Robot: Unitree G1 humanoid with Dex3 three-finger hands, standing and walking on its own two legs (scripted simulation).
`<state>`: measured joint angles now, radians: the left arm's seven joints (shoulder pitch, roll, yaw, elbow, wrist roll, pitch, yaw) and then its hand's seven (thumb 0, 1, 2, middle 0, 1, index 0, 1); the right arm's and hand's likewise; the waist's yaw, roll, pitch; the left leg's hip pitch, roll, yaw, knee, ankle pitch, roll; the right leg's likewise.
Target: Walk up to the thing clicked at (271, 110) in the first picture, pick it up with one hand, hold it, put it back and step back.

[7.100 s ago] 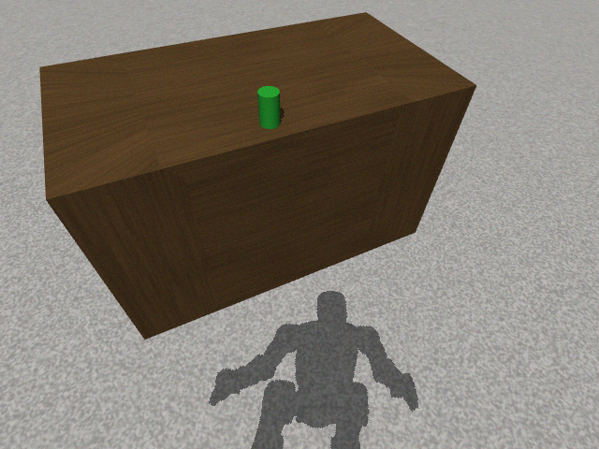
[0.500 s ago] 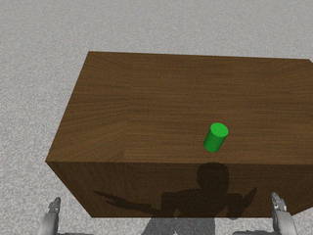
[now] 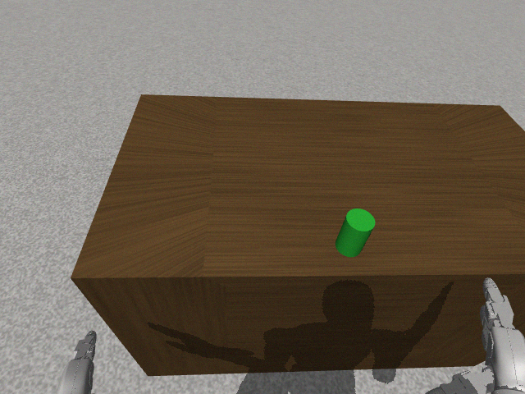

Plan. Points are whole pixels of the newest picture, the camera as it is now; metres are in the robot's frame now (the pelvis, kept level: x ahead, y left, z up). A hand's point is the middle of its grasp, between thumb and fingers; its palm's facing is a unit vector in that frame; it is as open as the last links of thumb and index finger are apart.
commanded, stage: rise first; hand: right
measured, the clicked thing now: (354, 233) +0.41 -0.19 -0.03
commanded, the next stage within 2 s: go down in 0.64 s
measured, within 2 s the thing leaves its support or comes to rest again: neither
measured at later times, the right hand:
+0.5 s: hand (477, 348) +0.17 -0.27 +0.06, palm faces +0.34 +0.85 -0.40, open 17.6 cm
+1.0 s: hand (490, 337) +0.18 -0.28 +0.08, palm faces +0.37 +0.86 -0.36, open 17.5 cm
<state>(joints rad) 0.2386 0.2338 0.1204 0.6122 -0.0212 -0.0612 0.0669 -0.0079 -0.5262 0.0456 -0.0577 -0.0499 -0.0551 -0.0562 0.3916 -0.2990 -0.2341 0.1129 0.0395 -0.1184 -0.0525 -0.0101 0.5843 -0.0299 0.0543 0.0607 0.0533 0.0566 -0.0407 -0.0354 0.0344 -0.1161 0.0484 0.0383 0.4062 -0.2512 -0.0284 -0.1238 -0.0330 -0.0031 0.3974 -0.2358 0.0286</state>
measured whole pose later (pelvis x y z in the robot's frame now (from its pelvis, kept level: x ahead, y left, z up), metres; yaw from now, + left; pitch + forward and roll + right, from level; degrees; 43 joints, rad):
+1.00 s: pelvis -0.02 +0.00 +0.00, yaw -1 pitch -3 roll +0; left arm 0.20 0.21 0.15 0.68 0.00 -0.10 0.05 -0.01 -0.53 0.04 -0.06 -0.05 -0.07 -0.05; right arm 0.34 -0.30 -0.37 0.06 0.06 -0.31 0.03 -0.01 0.55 -0.06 0.04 0.06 0.06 0.06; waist -0.04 -0.03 0.03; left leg -0.15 0.05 0.05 0.44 -0.24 -0.03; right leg -0.17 -0.03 0.01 0.44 -0.22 0.03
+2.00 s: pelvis -0.02 -0.01 -0.01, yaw +0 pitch +4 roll +1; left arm 0.21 0.24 -0.01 0.69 -0.02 -0.23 0.19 -0.01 -0.53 0.04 -0.06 -0.05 -0.07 -0.05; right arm -0.32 -0.63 -0.56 0.81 0.32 -0.18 0.61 -0.01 0.52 -0.06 0.04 0.06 0.04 0.05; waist 0.02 0.00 -0.04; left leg -0.32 0.05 0.04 0.51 -0.26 -0.04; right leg -0.36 -0.04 0.01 0.57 -0.27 0.01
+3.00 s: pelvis -0.01 -0.02 -0.02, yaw +1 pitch +9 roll +3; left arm 0.24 0.26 -0.04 0.60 -0.01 -0.25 0.19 -0.01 -0.53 0.05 -0.06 -0.05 -0.06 -0.05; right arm -0.49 -0.78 -0.62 1.00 0.27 -0.18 0.65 -0.01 0.59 -0.06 0.03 0.06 0.04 0.05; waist 0.07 0.01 -0.08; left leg -0.48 0.03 0.04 0.62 -0.31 -0.05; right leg -0.54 -0.05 0.01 0.73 -0.35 0.01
